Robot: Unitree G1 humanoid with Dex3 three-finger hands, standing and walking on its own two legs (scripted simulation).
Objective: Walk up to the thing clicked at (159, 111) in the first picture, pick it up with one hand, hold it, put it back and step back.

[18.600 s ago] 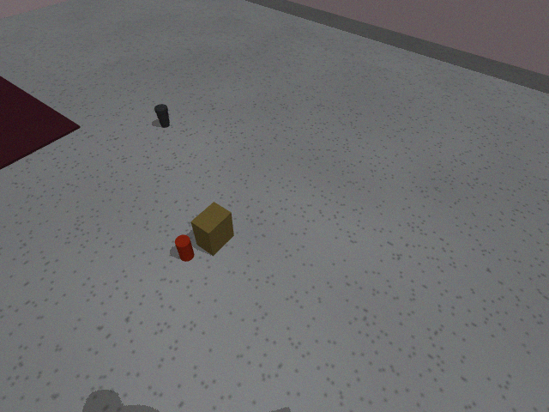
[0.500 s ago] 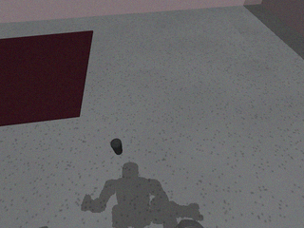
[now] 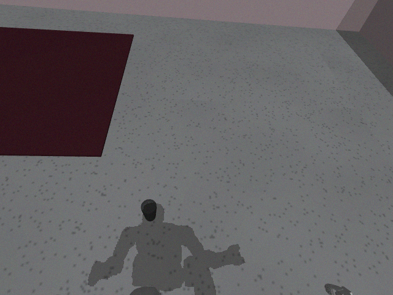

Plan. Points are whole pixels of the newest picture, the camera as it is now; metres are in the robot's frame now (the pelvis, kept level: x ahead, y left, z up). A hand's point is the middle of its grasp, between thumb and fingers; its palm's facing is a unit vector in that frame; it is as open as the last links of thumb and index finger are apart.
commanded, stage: walk up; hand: left
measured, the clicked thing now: (149, 211) +0.58 +0.19 -0.69
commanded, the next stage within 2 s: none
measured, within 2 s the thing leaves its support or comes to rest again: neither
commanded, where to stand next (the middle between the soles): +0.23 -0.02 m, yaw +0 degrees
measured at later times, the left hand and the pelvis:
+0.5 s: hand (94, 261) +0.20 +0.22 -0.12, palm faces -0.04 -0.91 -0.41, open 7.4 cm; pelvis +0.12 -0.04 +0.01, yaw -1 degrees
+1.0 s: hand (95, 257) +0.22 +0.24 -0.15, palm faces -0.01 -0.95 -0.31, open 7.4 cm; pelvis +0.16 -0.02 +0.01, yaw +0 degrees
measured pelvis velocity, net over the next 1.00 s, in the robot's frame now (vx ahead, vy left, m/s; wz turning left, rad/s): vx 0.16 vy -0.02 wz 0.00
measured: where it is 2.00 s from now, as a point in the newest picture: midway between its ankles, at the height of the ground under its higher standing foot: outside the picture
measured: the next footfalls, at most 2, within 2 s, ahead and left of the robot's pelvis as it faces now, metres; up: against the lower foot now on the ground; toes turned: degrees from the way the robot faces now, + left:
right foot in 0.38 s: +0.24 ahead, -0.15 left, +0.00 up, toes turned -2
left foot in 0.76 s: +0.24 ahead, +0.10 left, +0.00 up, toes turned +2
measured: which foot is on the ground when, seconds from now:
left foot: down 0.00-0.40, up 0.42-0.74, down 0.76-1.00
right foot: up 0.00-0.36, down 0.38-1.00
